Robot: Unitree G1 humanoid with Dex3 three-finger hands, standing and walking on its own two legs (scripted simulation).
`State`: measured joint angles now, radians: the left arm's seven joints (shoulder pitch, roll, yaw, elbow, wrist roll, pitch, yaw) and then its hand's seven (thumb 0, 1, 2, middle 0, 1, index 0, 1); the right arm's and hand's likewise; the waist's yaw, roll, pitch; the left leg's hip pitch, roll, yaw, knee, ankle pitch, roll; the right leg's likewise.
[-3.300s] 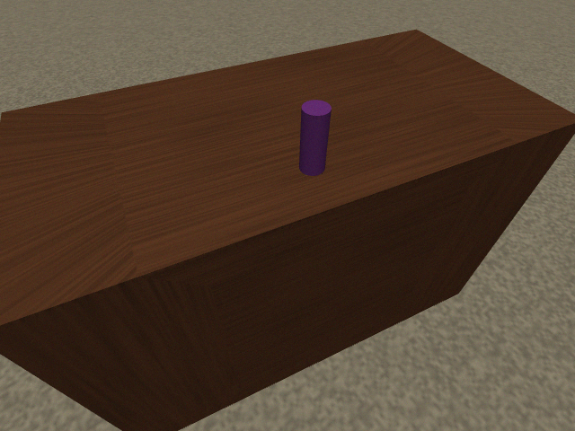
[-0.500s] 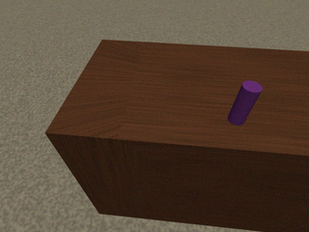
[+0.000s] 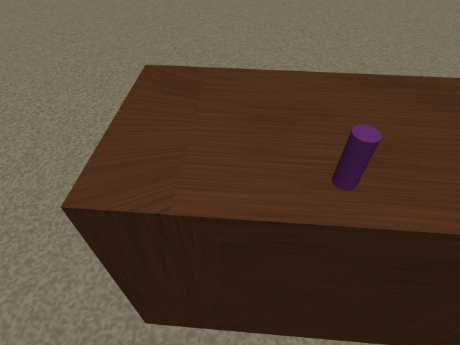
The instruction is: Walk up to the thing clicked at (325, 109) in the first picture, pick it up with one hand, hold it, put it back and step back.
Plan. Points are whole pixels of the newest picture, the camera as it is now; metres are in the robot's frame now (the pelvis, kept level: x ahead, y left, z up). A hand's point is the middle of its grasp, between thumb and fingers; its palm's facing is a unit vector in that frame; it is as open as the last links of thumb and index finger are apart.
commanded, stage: walk up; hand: right
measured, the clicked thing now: (354, 159) +0.46 -0.22 +0.08
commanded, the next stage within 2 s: stand in 0.22 s
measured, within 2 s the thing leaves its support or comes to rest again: neither
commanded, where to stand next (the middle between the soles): +0.05 +0.01 m, yaw -3 degrees
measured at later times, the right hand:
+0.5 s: hand out of the picture +0.09 -0.25 -0.15, palm faces -0.01 +0.94 -0.33, open 7.4 cm
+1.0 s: hand out of the picture +0.07 -0.26 -0.16, palm faces -0.01 +0.94 -0.33, open 7.4 cm
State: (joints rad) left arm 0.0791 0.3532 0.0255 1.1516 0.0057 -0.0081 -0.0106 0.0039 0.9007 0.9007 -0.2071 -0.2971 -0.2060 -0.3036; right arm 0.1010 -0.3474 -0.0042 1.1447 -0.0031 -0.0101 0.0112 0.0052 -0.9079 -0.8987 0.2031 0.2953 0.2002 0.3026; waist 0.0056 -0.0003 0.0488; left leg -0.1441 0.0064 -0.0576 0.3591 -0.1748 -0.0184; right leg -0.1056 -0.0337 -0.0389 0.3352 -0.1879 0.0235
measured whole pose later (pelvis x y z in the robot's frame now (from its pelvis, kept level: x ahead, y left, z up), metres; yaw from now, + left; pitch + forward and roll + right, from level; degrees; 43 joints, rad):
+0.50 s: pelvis +0.00 +0.00 +0.00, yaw -1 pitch -2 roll +0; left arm 0.09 0.35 0.01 1.14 0.00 -0.01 -0.01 0.00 0.90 0.90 -0.21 -0.30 -0.21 -0.30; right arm 0.08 -0.34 0.00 1.13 0.00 -0.01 0.01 0.00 -0.91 -0.90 0.20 0.30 0.20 0.30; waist 0.01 0.00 0.06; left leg -0.12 0.01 -0.04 0.32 -0.16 -0.02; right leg -0.10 -0.03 -0.03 0.33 -0.19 0.02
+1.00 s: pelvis +0.01 -0.01 +0.00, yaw -1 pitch -2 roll +0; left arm 0.11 0.36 0.00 1.13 0.00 -0.01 -0.01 0.00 0.90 0.90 -0.21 -0.30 -0.21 -0.30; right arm 0.11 -0.35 0.01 1.14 0.00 -0.01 0.01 0.00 -0.91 -0.90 0.20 0.30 0.20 0.30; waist 0.01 0.00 0.06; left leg -0.12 0.02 -0.04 0.32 -0.16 -0.03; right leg -0.11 -0.03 -0.02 0.33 -0.19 0.01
